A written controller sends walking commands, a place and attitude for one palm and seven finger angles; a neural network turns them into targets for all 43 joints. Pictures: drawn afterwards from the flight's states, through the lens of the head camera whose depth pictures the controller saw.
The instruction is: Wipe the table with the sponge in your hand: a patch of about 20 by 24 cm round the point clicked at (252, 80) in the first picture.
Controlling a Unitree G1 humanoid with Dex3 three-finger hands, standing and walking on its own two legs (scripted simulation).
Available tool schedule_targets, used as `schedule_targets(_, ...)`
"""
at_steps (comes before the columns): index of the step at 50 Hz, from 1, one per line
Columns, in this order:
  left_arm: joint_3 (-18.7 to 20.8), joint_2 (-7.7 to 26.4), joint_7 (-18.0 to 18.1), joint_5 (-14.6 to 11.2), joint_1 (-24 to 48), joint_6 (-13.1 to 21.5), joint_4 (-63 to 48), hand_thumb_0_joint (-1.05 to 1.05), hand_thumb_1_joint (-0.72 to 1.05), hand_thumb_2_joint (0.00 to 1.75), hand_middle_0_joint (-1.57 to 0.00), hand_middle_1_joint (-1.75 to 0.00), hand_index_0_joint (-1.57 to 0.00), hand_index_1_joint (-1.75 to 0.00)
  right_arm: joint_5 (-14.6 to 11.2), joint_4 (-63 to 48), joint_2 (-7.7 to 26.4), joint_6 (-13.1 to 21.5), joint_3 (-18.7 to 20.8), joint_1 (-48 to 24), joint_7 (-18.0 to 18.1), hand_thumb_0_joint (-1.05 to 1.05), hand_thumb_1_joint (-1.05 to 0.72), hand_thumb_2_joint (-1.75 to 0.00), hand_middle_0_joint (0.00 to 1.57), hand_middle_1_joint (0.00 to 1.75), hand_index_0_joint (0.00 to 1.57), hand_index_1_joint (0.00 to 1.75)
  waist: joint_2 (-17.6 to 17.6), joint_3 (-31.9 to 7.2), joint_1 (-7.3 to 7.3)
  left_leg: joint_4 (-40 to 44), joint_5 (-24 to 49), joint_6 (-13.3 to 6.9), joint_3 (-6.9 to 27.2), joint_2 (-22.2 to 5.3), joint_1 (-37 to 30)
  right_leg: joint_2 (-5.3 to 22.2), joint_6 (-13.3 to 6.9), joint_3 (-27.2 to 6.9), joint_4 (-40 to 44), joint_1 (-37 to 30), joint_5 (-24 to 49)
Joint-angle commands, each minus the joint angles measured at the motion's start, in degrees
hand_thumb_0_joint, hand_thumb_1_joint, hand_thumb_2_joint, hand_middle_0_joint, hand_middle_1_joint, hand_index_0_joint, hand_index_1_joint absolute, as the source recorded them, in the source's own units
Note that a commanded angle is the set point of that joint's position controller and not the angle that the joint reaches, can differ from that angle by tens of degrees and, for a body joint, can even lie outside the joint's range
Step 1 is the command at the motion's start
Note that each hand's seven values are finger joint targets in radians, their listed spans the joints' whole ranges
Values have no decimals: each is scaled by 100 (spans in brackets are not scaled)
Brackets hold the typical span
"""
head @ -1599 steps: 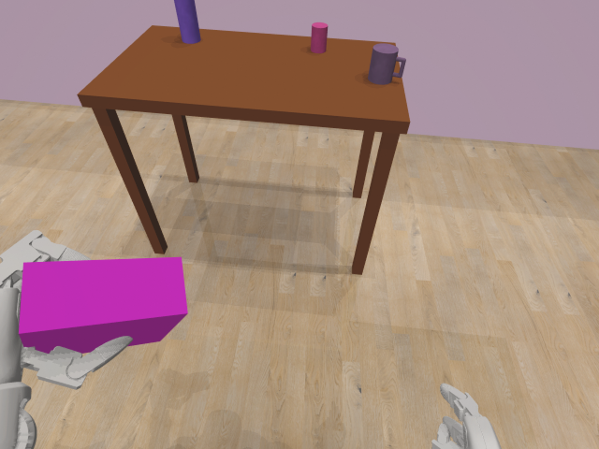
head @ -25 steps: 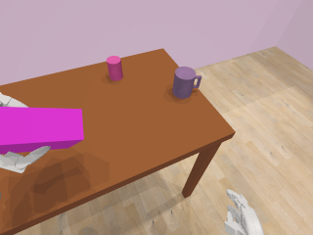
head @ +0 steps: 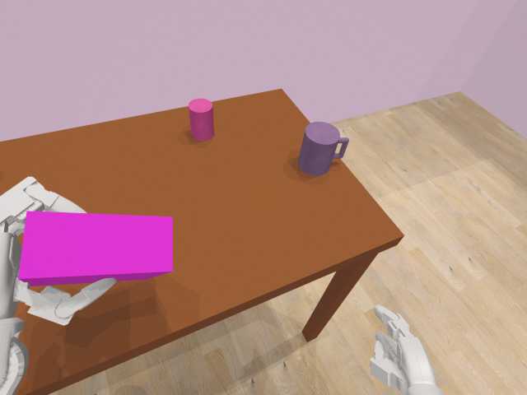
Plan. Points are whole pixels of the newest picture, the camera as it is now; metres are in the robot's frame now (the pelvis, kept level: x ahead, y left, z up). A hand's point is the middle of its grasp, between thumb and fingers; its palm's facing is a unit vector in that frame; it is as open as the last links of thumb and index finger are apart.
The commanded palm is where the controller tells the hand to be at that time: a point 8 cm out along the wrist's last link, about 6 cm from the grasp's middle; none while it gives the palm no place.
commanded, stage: come to a stop and stand still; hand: left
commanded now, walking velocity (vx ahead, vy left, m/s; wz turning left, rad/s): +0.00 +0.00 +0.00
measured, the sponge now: (120, 252) +0.24 +0.20 +0.14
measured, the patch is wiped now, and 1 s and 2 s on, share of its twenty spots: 0.00 0.00 0.00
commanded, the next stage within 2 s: look again from close up in 0.02 s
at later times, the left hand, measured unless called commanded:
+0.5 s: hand (68, 258) +0.21 +0.24 +0.16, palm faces +0.35 -0.86 -0.38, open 10.0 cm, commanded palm +0.16 +0.28 +0.17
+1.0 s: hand (38, 278) +0.19 +0.25 +0.17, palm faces +0.46 -0.61 -0.65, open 10.0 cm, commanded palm +0.15 +0.27 +0.19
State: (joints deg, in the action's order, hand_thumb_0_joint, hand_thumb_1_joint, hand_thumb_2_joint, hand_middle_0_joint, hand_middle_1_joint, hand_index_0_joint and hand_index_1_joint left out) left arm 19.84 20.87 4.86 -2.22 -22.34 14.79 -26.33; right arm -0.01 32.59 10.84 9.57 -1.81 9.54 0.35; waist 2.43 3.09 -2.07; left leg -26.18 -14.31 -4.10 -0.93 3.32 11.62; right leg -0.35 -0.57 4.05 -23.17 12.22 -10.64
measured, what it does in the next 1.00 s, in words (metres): shifts its weight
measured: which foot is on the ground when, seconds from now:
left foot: down 0.00-1.00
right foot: down 0.00-1.00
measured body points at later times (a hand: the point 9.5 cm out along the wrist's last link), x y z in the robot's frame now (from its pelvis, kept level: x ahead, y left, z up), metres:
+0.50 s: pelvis +0.00 +0.00 +0.00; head +0.02 +0.02 +0.45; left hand +0.19 +0.29 +0.18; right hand +0.17 -0.23 -0.07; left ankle +0.00 +0.06 -0.74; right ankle +0.02 -0.11 -0.74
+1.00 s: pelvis -0.02 -0.06 -0.02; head -0.02 -0.07 +0.43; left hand +0.16 +0.28 +0.20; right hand +0.21 -0.26 -0.09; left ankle +0.00 +0.06 -0.74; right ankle +0.01 -0.11 -0.74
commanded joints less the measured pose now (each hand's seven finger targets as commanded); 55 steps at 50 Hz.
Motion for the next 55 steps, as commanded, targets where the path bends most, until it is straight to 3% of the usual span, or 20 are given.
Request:
schedule_targets(1,787,1094,155,-80,433,293,-1402,0,10,130,-120,-160,-120,-160,-77,-852,760,193,320,-363,100,0,-90,-90,20,30,20,30,-853,-975,56,652,1603,570,679,-802,226,276,-54,-455,-84,-902,1016)
schedule_targets(2,595,881,119,-113,381,292,-1278,0,10,130,-120,-160,-120,-160,-39,-861,751,146,292,-298,100,0,-90,-90,20,30,20,30,-777,-935,62,719,1557,571,744,-821,327,276,-50,-396,-49,-913,916)
schedule_targets(18,651,971,172,-93,208,175,-1312,0,10,130,-120,-160,-120,-160,-53,-871,796,111,345,-285,169,0,-90,-90,20,30,20,30,-501,-974,74,714,1018,484,719,-763,360,354,-55,-525,200,-1064,965)
schedule_targets(25,639,997,180,-80,186,200,-1434,0,10,130,-120,-160,-120,-160,-60,-878,817,143,357,-283,195,0,-90,-90,20,30,20,30,-632,-919,78,767,742,425,739,-774,415,380,-56,-564,213,-1020,789)
schedule_targets(26,2200,5489,217,160,5519,989,-3511,0,10,130,-120,-160,-120,-160,-540,-1477,1345,-101,-615,867,600,0,-90,-90,20,30,20,30,-2175,-1135,607,731,-64,144,1084,-871,1673,-198,304,-459,-949,-1511,-410)
schedule_targets(27,1926,2843,-50,671,3542,-297,-421,0,10,130,-120,-160,-120,-160,250,-601,822,9,428,-416,425,0,-90,-90,20,30,20,30,-2022,-1761,-310,345,1272,716,509,-526,-302,-129,-303,-243,-859,-222,-152)
schedule_targets(28,920,1983,-153,16,2407,-756,111,0,10,130,-120,-160,-120,-160,126,-745,1224,41,416,-237,115,0,-90,-90,20,30,20,30,-1610,-1612,-123,285,2483,929,766,-540,-628,-106,-309,64,-798,355,31)
schedule_targets(29,1040,1702,-366,-212,2597,-994,-314,0,10,130,-120,-160,-120,-160,115,-692,1343,79,424,-340,82,0,-90,-90,20,30,20,30,-1315,-1649,-231,133,2510,852,659,-566,-969,-116,-248,-19,-654,506,210)
schedule_targets(30,1136,1744,-567,-455,1837,-1356,-147,0,10,130,-120,-160,-120,-160,17,-663,1296,55,406,-403,124,0,-90,-90,20,30,20,30,-1268,-1662,-401,122,2641,784,522,-515,-982,-80,-264,1,-560,195,454)
schedule_targets(31,657,1127,-783,-545,1046,-1800,167,0,10,130,-120,-160,-120,-160,-128,-734,1213,14,261,-756,17,0,-90,-90,20,30,20,30,-939,-1388,-404,147,2365,782,485,-513,-817,-139,-254,46,-571,241,324)
schedule_targets(34,278,1371,-926,41,672,-2078,-864,0,10,130,-120,-160,-120,-160,-108,-899,1229,-146,223,-822,-61,0,-90,-90,20,30,20,30,-316,-986,-281,92,1911,522,421,-492,-274,-103,-160,157,-594,260,612)
schedule_targets(36,848,1867,-797,156,464,-1920,-1284,0,10,130,-120,-160,-120,-160,-155,-1023,1216,-257,215,-1092,-74,0,-90,-90,20,30,20,30,-194,-1077,-266,61,879,385,382,-435,-102,-191,-146,39,-630,316,149)
schedule_targets(37,843,1823,-703,144,745,-1658,-1550,0,10,130,-120,-160,-120,-160,-66,-1055,1110,-255,213,-1034,0,0,-90,-90,20,30,20,30,-199,-1104,-243,13,784,378,393,-375,-41,-152,-153,75,-657,363,106)
schedule_targets(39,1413,2209,-421,112,842,-1202,-1307,0,10,130,-120,-160,-120,-160,15,-932,1127,-261,265,-950,124,0,-90,-90,20,30,20,30,7,-1113,-173,-107,362,330,414,-346,190,-182,-92,44,-714,559,-216)
schedule_targets(41,1871,2759,-81,205,1302,-912,-1608,0,10,130,-120,-160,-120,-160,-2,-860,1097,-251,278,-1014,188,0,-90,-90,20,30,20,30,-676,-1253,-197,-242,-112,294,343,-300,210,-170,-98,-136,-736,713,-599)
schedule_targets(42,1561,2459,63,320,1488,-818,-1593,0,10,130,-120,-160,-120,-160,55,-853,947,-233,258,-900,211,0,-90,-90,20,30,20,30,-956,-1371,-213,-303,106,306,327,-245,234,-100,-140,-122,-737,573,-486)
schedule_targets(44,1434,2352,199,450,1248,-944,-905,0,10,130,-120,-160,-120,-160,25,-659,1036,-281,298,-752,291,0,-90,-90,20,30,20,30,-942,-1116,-78,-448,49,284,257,-247,430,-39,-106,-186,-691,734,-470)
schedule_targets(45,1456,2552,190,540,1361,-1093,-729,0,10,130,-120,-160,-120,-160,13,-628,1096,-328,311,-720,342,0,-90,-90,20,30,20,30,-1087,-1130,-67,-507,-25,262,213,-218,512,3,-94,-267,-648,730,-556)
schedule_targets(51,627,2715,-530,898,2224,-1987,-68,0,10,130,-120,-160,-120,-160,-197,-769,1070,-452,152,-1131,638,0,-90,-90,20,30,20,30,-757,-810,22,-757,-350,208,112,-177,685,282,-41,-1032,-81,637,-1585)
schedule_targets(55,640,2912,-706,1203,2206,-1704,-436,0,10,130,-120,-160,-120,-160,-117,-836,1020,-441,230,-1060,724,0,-90,-90,20,30,20,30,-464,-1083,-110,-918,-122,217,185,-225,773,449,23,-1270,-77,363,-1663)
